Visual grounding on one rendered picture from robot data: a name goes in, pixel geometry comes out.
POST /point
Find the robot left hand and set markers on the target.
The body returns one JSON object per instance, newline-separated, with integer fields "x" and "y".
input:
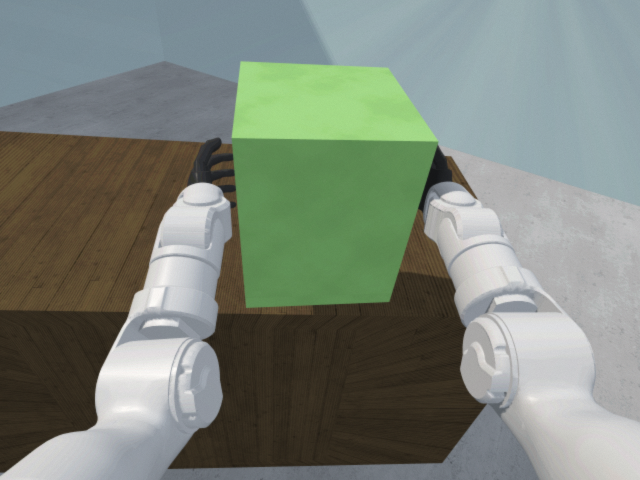
{"x": 204, "y": 161}

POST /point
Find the robot right hand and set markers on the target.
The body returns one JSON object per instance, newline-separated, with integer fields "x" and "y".
{"x": 438, "y": 173}

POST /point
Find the left robot forearm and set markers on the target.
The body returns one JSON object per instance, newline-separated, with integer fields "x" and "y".
{"x": 178, "y": 298}

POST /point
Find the right robot forearm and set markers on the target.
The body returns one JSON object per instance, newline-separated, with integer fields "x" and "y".
{"x": 479, "y": 258}

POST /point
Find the carton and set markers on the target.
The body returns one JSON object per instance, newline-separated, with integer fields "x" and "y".
{"x": 330, "y": 166}

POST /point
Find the robot left upper arm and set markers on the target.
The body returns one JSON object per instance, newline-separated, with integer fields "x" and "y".
{"x": 152, "y": 396}

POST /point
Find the pedestal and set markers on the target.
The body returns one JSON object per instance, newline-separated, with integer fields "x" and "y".
{"x": 314, "y": 385}

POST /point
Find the robot right upper arm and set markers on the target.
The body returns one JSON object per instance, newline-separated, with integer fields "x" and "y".
{"x": 536, "y": 370}

